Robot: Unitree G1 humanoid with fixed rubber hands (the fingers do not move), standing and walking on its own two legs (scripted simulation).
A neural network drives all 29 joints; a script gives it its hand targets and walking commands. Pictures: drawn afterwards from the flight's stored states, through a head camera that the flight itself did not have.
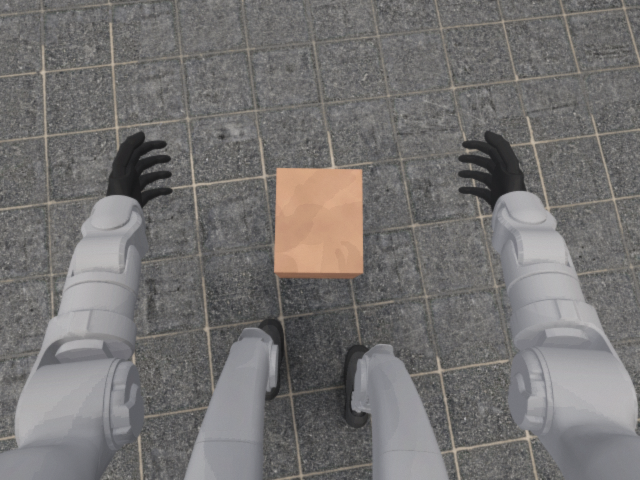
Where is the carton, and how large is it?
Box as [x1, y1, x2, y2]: [274, 168, 362, 278]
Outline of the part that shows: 277,168 274,272 280,277 352,278 362,273 361,169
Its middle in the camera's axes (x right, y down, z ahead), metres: +0.00 -0.04 +0.98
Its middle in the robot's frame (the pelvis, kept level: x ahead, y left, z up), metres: +0.48 +0.02 -0.58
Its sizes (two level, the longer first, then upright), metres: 0.242 0.199 0.206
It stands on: the floor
